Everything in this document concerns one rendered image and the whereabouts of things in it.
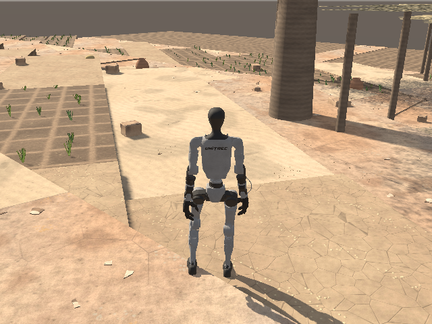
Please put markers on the robot left hand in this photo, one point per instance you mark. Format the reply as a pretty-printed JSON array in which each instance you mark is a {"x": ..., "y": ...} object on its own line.
[{"x": 186, "y": 205}]

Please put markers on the left robot forearm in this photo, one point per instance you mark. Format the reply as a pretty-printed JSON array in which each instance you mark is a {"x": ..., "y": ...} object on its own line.
[{"x": 189, "y": 187}]

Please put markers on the robot right shin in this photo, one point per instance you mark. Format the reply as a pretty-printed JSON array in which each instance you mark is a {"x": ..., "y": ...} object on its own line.
[{"x": 228, "y": 248}]

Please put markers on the robot left upper arm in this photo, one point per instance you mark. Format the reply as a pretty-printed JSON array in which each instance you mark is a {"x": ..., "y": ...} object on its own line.
[{"x": 193, "y": 155}]

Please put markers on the right robot forearm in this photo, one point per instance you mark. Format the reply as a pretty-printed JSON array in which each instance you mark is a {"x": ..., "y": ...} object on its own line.
[{"x": 241, "y": 178}]

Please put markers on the robot head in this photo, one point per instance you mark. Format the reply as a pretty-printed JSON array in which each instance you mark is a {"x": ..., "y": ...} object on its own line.
[{"x": 216, "y": 117}]

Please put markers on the robot right upper arm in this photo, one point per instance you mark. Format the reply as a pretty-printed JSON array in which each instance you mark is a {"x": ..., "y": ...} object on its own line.
[{"x": 238, "y": 154}]

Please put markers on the robot right hand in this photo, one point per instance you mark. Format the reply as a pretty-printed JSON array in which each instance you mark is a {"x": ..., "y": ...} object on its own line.
[{"x": 244, "y": 206}]

